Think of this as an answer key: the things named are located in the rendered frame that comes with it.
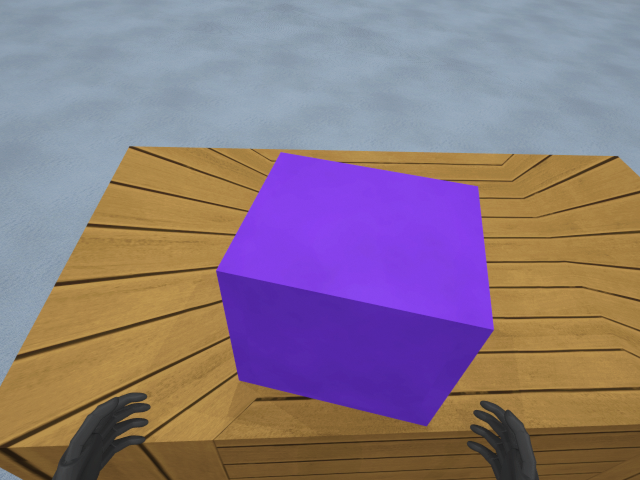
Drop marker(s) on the pedestal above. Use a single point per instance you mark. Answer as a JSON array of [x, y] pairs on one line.
[[138, 308]]

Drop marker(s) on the carton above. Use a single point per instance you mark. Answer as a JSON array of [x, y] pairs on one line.
[[357, 286]]

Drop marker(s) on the robot right hand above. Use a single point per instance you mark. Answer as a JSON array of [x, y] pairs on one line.
[[515, 458]]

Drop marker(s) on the robot left hand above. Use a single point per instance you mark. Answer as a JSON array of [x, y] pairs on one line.
[[94, 443]]

